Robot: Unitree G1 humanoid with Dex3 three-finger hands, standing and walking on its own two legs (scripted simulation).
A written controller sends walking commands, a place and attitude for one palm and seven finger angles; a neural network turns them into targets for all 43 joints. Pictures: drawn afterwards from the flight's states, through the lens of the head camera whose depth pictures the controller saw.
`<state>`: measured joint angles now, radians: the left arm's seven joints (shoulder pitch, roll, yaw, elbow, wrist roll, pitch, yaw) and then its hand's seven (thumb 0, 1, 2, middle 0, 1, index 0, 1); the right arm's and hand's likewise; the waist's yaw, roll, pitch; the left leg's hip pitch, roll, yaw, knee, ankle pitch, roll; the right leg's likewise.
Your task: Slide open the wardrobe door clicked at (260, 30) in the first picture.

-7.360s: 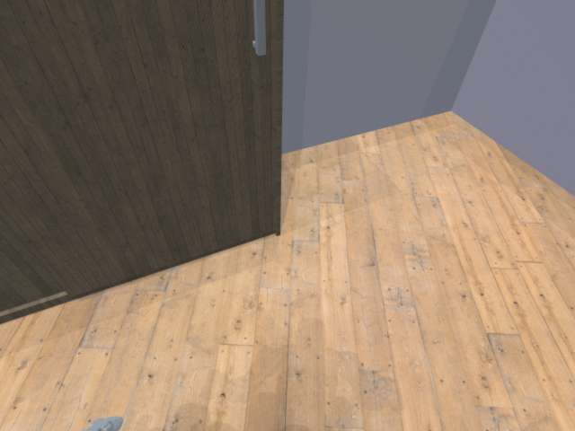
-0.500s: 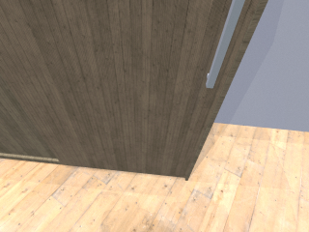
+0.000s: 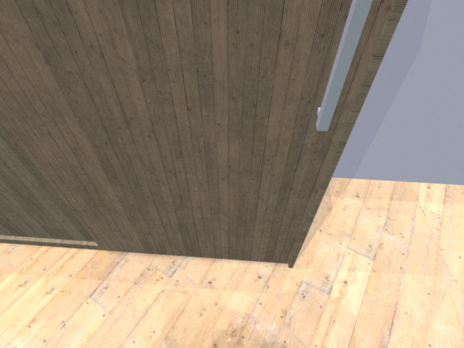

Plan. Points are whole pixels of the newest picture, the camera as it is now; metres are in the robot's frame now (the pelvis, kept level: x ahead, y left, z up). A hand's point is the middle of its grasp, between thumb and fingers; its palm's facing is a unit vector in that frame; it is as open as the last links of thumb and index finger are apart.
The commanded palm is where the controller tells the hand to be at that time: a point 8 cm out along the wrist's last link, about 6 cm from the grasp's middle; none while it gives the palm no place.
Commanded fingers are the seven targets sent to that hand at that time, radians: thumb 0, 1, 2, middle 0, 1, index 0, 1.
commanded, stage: look again from close up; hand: right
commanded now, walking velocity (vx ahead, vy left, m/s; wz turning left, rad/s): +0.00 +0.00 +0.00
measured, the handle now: (338, 64) +0.55 -0.16 +0.22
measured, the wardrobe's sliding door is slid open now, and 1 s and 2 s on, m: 0.00 0.00 0.00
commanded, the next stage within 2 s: shuffle to correct the standing spot in 0.48 s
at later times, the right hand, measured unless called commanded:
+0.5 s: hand out of the picture +0.04 -0.21 -0.17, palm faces +0.02 +0.97 -0.25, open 7.4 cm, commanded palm none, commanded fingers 0.00 -0.90 -0.90 0.20 0.30 0.20 0.30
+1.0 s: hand out of the picture +0.03 -0.19 -0.19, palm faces +0.01 +0.99 -0.17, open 7.4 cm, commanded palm none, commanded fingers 0.00 -0.90 -0.90 0.20 0.30 0.20 0.30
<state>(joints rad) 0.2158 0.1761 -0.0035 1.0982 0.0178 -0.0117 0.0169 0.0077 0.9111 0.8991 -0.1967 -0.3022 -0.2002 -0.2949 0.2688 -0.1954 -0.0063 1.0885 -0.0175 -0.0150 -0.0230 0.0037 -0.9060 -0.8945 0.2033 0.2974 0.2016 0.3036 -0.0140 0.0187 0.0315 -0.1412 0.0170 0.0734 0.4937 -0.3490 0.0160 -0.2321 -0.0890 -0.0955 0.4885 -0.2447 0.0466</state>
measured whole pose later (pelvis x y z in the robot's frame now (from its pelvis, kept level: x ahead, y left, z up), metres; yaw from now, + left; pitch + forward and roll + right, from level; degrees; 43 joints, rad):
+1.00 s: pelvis +0.06 -0.02 -0.01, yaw +1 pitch +0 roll +0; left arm 0.35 0.11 -0.01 1.11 0.03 -0.06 0.03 0.00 0.91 0.90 -0.20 -0.30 -0.20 -0.29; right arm 0.34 -0.17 -0.03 1.13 -0.02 0.02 -0.01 0.01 -0.91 -0.89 0.20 0.30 0.20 0.30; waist 0.01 0.04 0.05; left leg -0.34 0.04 0.08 1.01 -0.55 0.03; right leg -0.16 -0.07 -0.12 0.55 -0.38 0.02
